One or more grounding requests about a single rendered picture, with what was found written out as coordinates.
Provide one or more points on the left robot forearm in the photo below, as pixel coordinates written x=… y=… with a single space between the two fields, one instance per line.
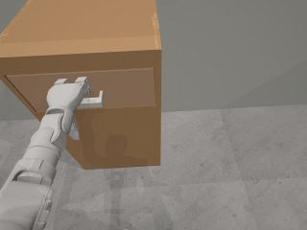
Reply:
x=38 y=164

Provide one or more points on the left robot upper arm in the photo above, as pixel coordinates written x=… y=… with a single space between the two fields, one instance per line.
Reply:
x=25 y=206

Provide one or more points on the cabinet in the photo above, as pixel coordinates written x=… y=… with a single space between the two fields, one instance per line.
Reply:
x=61 y=36

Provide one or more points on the drawer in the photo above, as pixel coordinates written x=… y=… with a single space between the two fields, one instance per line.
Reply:
x=121 y=87

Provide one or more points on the left robot hand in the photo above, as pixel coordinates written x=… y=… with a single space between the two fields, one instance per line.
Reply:
x=69 y=95

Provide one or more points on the handle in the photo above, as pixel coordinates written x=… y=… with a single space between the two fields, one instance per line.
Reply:
x=92 y=102

